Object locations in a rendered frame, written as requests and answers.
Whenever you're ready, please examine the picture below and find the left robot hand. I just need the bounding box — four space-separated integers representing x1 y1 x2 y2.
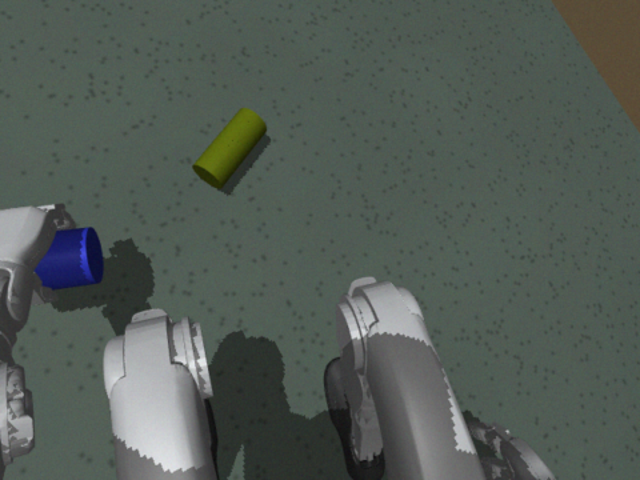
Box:
0 203 76 306

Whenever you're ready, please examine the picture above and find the left robot foot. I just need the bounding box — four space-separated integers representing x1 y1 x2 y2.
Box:
204 399 220 480

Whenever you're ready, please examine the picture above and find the right robot hand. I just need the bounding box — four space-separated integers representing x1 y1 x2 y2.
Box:
467 421 556 480

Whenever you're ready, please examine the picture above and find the left robot arm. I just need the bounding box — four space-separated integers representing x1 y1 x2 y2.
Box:
0 261 35 480

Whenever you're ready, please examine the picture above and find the right robot foot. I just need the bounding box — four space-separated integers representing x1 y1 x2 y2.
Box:
324 357 385 480

